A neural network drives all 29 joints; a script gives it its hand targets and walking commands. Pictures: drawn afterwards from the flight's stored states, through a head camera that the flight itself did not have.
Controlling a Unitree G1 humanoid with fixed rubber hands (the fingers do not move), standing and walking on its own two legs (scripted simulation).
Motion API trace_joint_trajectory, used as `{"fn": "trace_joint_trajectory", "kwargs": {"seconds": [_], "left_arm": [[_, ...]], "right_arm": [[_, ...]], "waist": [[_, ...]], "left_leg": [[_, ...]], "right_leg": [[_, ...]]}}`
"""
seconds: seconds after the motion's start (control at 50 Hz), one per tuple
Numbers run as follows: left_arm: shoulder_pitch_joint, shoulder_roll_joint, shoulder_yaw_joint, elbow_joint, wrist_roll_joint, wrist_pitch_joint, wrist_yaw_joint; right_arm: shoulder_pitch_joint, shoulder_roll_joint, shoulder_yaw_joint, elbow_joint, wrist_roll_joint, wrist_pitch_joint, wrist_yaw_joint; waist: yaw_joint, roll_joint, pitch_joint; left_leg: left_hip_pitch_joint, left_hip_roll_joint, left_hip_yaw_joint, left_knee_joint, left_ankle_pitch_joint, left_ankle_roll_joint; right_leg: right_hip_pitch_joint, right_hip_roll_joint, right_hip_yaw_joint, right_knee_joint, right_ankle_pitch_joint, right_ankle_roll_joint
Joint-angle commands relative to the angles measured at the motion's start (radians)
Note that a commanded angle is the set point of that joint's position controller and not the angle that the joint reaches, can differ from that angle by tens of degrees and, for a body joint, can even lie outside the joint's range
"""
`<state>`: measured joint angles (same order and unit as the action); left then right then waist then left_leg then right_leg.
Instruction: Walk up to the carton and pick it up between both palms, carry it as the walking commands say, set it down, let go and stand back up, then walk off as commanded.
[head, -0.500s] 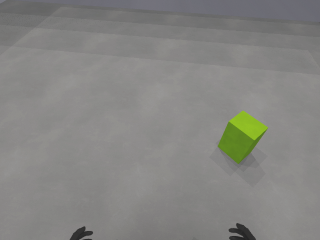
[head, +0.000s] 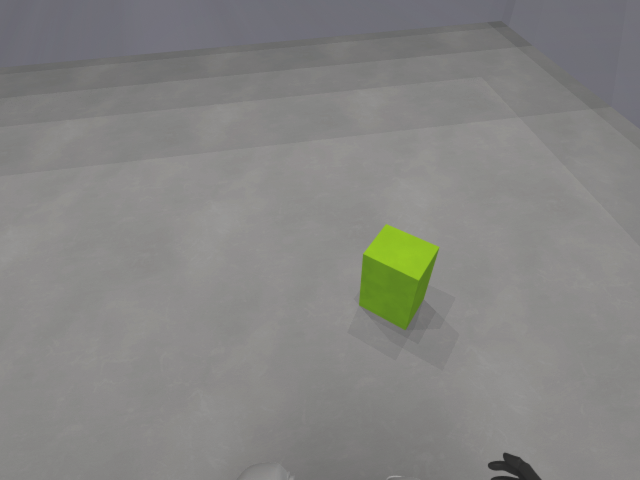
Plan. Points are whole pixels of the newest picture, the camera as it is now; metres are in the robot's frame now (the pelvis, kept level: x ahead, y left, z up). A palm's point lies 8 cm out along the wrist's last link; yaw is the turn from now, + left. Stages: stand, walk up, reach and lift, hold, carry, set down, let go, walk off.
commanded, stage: walk up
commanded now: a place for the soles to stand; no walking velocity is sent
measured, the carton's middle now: (396, 278) +0.82 -0.20 -0.60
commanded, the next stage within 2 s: none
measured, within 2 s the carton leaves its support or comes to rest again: neither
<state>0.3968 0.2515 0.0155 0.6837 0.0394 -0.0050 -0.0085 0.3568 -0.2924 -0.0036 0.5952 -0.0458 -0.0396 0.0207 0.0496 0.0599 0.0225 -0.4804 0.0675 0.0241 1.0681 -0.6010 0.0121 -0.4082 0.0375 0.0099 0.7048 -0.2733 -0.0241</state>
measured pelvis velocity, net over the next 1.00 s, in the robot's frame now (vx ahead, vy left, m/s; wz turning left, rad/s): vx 0.34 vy -0.08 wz -0.34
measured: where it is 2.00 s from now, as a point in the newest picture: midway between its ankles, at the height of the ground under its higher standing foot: (357, 417)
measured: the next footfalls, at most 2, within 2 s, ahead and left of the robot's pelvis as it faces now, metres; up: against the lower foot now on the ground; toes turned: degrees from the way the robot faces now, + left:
left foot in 0.10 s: +0.16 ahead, +0.11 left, +0.00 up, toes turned -1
right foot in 0.48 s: +0.30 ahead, -0.20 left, +0.00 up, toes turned -17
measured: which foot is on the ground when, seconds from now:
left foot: up 0.00-0.08, down 0.10-0.48, up 0.50-0.78, down 0.80-1.00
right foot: down 0.00-0.10, up 0.12-0.46, down 0.48-1.00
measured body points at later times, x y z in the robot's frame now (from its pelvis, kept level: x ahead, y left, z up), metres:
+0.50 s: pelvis +0.18 -0.07 +0.00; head +0.20 -0.08 +0.45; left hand +0.38 +0.11 -0.11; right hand +0.06 -0.32 -0.12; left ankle +0.12 +0.10 -0.70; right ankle +0.24 -0.20 -0.72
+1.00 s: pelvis +0.34 -0.08 +0.01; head +0.35 -0.08 +0.46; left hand +0.47 +0.13 -0.12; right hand +0.36 -0.33 -0.12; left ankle +0.42 +0.00 -0.71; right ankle +0.26 -0.19 -0.71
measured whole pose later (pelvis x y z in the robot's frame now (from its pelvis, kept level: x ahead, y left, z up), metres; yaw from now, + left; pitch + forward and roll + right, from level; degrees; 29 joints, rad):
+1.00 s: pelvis +0.34 -0.08 +0.01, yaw -20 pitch -1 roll +0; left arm 0.37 0.23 -0.03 0.75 0.02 -0.01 0.01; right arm 0.27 -0.21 0.06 0.76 -0.01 0.00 0.01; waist 0.01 -0.01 0.02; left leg -0.38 0.04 0.11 0.66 -0.26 0.03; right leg -0.24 0.01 0.04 0.66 -0.41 0.01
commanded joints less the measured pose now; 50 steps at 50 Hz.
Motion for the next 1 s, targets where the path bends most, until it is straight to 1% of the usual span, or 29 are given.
{"fn": "trace_joint_trajectory", "kwargs": {"seconds": [0.0,0.04,0.06,0.08,0.1,0.12,0.16,0.2,0.24,0.34,0.38,0.42,0.44,0.46,0.48,0.52,0.54,0.58,0.64,0.7,0.74,0.76,0.78,0.8,0.82,0.88,0.92,0.94,0.98], "left_arm": [[-0.102,0.17,0.035,-0.053,0.004,-0.01,-0.007],[-0.146,0.142,0.029,-0.061,0.003,0.006,-0.014],[-0.127,0.09,0.017,-0.08,-0.004,0.008,-0.018],[-0.09,0.031,0.009,-0.108,-0.012,0.006,-0.025],[-0.095,0.068,0.021,-0.122,0.013,0.005,-0.032],[-0.076,0.091,0.031,-0.108,0.021,0.004,-0.04],[-0.009,0.104,0.043,-0.069,0.025,0.006,-0.053],[0.024,0.08,0.041,-0.03,0.01,0.0,-0.057],[-0.022,0.044,0.033,-0.032,0.0,-0.006,-0.061],[-0.153,0.004,0.018,-0.074,0.014,-0.04,-0.06],[-0.089,0.013,0.023,-0.069,0.024,-0.045,-0.048],[0.045,0.063,0.044,-0.039,0.031,-0.058,-0.023],[0.165,0.122,0.063,-0.036,0.029,-0.064,-0.004],[0.227,0.225,0.081,-0.054,0.019,-0.061,0.015],[0.223,0.248,0.094,-0.054,-0.016,-0.04,0.033],[0.129,0.194,0.066,-0.072,-0.019,-0.04,0.04],[0.094,0.177,0.056,-0.065,-0.014,-0.048,0.032],[0.026,0.141,0.036,-0.051,-0.008,-0.062,0.019],[-0.035,0.134,0.025,-0.029,-0.005,-0.072,0.017],[-0.058,0.13,0.01,-0.011,-0.018,-0.057,0.01],[-0.027,0.1,-0.004,0.0,-0.026,-0.038,0.005],[0.007,0.075,-0.011,-0.007,-0.031,-0.031,0.005],[0.048,0.042,-0.023,-0.017,-0.034,-0.022,0.005],[0.086,0.023,-0.026,-0.018,-0.026,-0.005,0.014],[0.101,0.042,-0.013,-0.007,-0.037,0.01,0.025],[0.103,0.052,-0.018,0.025,-0.018,-0.009,0.025],[0.045,0.106,-0.017,0.015,-0.023,-0.028,0.019],[-0.007,0.12,-0.015,0.021,-0.024,-0.029,0.016],[-0.006,0.1,-0.024,0.026,-0.029,-0.03,0.017]], "right_arm": [[0.2,-0.031,-0.004,-0.032,0.011,-0.02,-0.002],[0.309,-0.038,-0.017,0.012,0.004,-0.023,-0.013],[0.363,-0.112,-0.037,0.007,-0.008,-0.03,-0.027],[0.32,-0.218,-0.058,-0.009,-0.028,-0.036,-0.042],[0.211,-0.197,-0.055,-0.027,-0.008,-0.031,-0.065],[0.17,-0.177,-0.046,-0.006,0.001,-0.038,-0.075],[0.096,-0.128,-0.031,0.009,0.009,-0.056,-0.071],[0.119,-0.088,-0.015,0.048,0.004,-0.068,-0.052],[0.164,-0.071,-0.012,0.086,-0.007,-0.071,-0.042],[0.185,-0.12,-0.012,0.1,0.0,-0.056,-0.021],[0.179,-0.152,-0.018,0.099,0.0,-0.037,-0.022],[0.207,-0.111,-0.003,0.091,-0.005,-0.013,-0.016],[0.219,-0.068,0.009,0.072,-0.005,-0.006,-0.01],[0.236,-0.009,0.023,0.017,-0.011,-0.003,-0.003],[0.187,-0.055,0.001,-0.014,0.004,0.006,-0.007],[0.1,-0.055,0.004,-0.036,-0.005,0.004,-0.009],[0.115,-0.044,0.006,-0.028,-0.008,0.001,-0.011],[0.158,-0.036,0.008,0.013,-0.01,0.002,-0.003],[0.156,-0.018,0.013,0.029,-0.008,0.001,0.008],[0.142,0.006,0.01,0.054,0.007,-0.006,0.001],[0.142,-0.011,0.002,0.077,0.004,-0.002,-0.012],[0.137,-0.061,-0.014,0.071,0.0,0.0,-0.015],[0.108,-0.119,-0.025,0.053,0.004,0.0,-0.021],[0.052,-0.115,-0.009,0.038,0.024,0.006,-0.028],[0.01,-0.107,0.004,0.057,0.026,0.02,-0.033],[-0.096,-0.074,0.022,0.089,0.035,0.031,-0.023],[-0.078,-0.055,0.03,0.105,0.053,0.028,-0.015],[-0.065,-0.048,0.029,0.114,0.046,0.022,-0.017],[-0.059,-0.078,0.029,0.131,0.038,0.015,-0.018]], "waist": [[-0.111,-0.193,0.011],[-0.184,-0.103,0.045],[-0.22,0.084,0.078],[-0.174,0.227,0.119],[-0.123,0.017,0.216],[-0.086,-0.048,0.204],[-0.042,-0.02,0.164],[-0.054,0.063,0.123],[-0.072,0.103,0.148],[-0.104,0.128,0.099],[-0.068,0.113,0.061],[-0.004,-0.034,-0.036],[0.058,-0.158,-0.111],[0.055,-0.324,-0.186],[0.079,-0.195,-0.168],[0.054,-0.153,-0.028],[0.023,-0.149,-0.002],[-0.026,-0.16,0.012],[-0.057,-0.217,0.035],[-0.093,-0.185,0.025],[-0.102,-0.159,-0.005],[-0.105,-0.074,-0.036],[-0.088,0.078,-0.038],[-0.063,0.116,-0.042],[-0.047,0.071,0.007],[-0.012,0.063,0.041],[-0.045,0.009,0.004],[-0.064,-0.027,-0.011],[-0.049,-0.025,-0.063]], "left_leg": [[0.276,-0.047,0.059,-0.267,0.216,0.007],[0.508,-0.095,0.099,-0.341,0.264,0.011],[0.494,0.056,-0.138,-0.526,-0.011,0.031],[0.359,0.381,-0.691,-0.894,-0.576,0.109],[0.281,0.466,-0.777,-0.986,-0.58,0.153],[0.271,0.436,-0.732,-0.972,-0.495,0.142],[0.229,0.364,-0.514,-0.937,-0.324,0.123],[0.245,0.257,-0.266,-0.904,-0.126,0.125],[0.264,0.208,-0.118,-0.895,0.03,0.12],[0.261,0.206,0.066,-0.769,0.333,0.131],[0.234,0.219,0.096,-0.667,0.376,0.117],[0.154,0.158,0.159,-0.379,0.398,0.081],[-0.017,0.089,0.164,-0.111,0.259,0.047],[-0.17,-0.014,0.094,0.154,-0.056,0.008],[-0.21,-0.008,-0.025,0.201,-0.043,0.003],[-0.31,0.036,-0.043,0.24,0.033,0.003],[-0.283,0.057,-0.04,0.185,0.065,-0.009],[-0.136,0.06,-0.03,0.043,0.123,-0.021],[-0.025,0.051,0.007,-0.162,0.188,-0.032],[0.241,-0.021,0.069,-0.345,0.436,-0.011],[0.361,-0.049,0.06,-0.445,0.515,0.004],[0.4,0.022,-0.026,-0.491,0.475,0.029],[0.354,0.206,-0.263,-0.627,0.462,0.082],[0.201,0.33,-0.4,-0.735,0.364,0.168],[0.141,0.327,-0.375,-0.735,0.302,0.227],[0.056,0.165,-0.177,-0.648,0.359,0.114],[0.154,0.081,-0.091,-0.586,0.399,0.051],[0.24,0.079,-0.064,-0.57,0.514,0.049],[0.263,0.096,-0.075,-0.539,0.716,0.076]], "right_leg": [[-0.266,-0.162,0.261,-0.336,-0.466,-0.155],[-0.499,-0.09,0.183,-0.177,-0.649,-0.087],[-0.57,-0.019,0.115,0.108,-0.631,-0.041],[-0.594,0.041,0.044,0.485,-0.409,0.023],[-0.57,-0.025,0.107,0.573,-0.297,0.04],[-0.536,-0.051,0.135,0.575,-0.208,0.063],[-0.43,-0.075,0.137,0.507,-0.106,0.076],[-0.34,-0.057,0.091,0.418,-0.031,0.075],[-0.314,-0.054,0.041,0.296,0.031,0.072],[-0.067,-0.031,-0.063,-0.018,0.095,0.031],[0.079,-0.005,-0.072,-0.088,0.09,0.014],[0.318,0.017,-0.051,-0.112,0.051,-0.005],[0.487,-0.115,0.169,-0.125,-0.018,-0.054],[0.578,-0.347,0.58,-0.221,-0.043,-0.151],[0.51,-0.405,0.733,-0.341,-0.21,-0.248],[0.414,-0.407,0.648,-0.355,-0.158,-0.265],[0.342,-0.376,0.557,-0.348,-0.028,-0.244],[0.151,-0.281,0.369,-0.368,0.036,-0.201],[0.047,-0.255,0.284,-0.36,0.096,-0.213],[-0.114,-0.2,0.186,-0.249,0.219,-0.149],[-0.151,-0.145,0.14,-0.144,0.116,-0.086],[-0.167,-0.102,0.113,-0.071,0.004,-0.048],[-0.169,-0.03,0.05,0.082,-0.168,0.004],[-0.058,-0.003,0.01,0.203,-0.359,0.033],[-0.003,-0.024,0.029,0.19,-0.354,0.023],[0.131,-0.071,0.056,-0.127,-0.053,-0.001],[0.087,-0.108,0.137,-0.184,0.058,-0.03],[0.051,-0.104,0.114,-0.15,0.103,-0.026],[0.117,-0.092,0.082,-0.133,0.163,-0.02]]}}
